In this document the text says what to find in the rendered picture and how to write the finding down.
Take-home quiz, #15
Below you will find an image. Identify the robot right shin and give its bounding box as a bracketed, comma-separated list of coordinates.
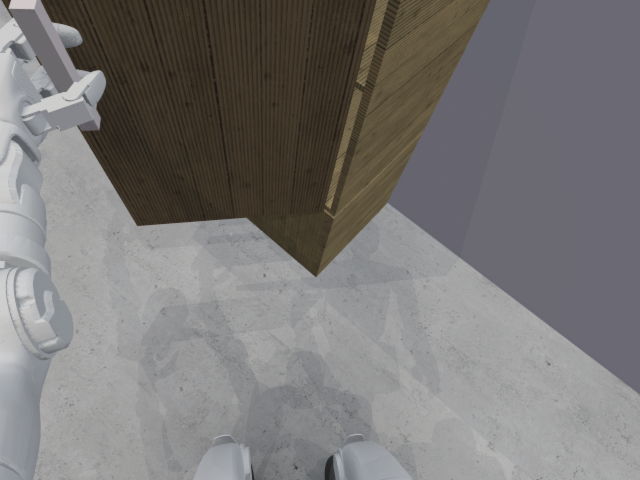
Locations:
[341, 434, 365, 449]

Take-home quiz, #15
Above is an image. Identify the cupboard door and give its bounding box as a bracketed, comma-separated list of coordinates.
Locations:
[2, 0, 376, 226]

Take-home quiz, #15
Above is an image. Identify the left robot upper arm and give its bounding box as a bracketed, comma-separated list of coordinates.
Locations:
[0, 266, 74, 480]

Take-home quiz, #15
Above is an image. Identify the robot right thigh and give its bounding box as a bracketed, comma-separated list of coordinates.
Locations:
[333, 441, 413, 480]

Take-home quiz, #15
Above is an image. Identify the left robot forearm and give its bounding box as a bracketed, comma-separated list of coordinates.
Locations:
[0, 121, 51, 279]

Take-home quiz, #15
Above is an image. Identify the handle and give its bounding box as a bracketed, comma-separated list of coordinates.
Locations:
[8, 0, 101, 131]

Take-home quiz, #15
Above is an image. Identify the robot left hand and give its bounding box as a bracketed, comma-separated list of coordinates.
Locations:
[0, 18, 106, 148]

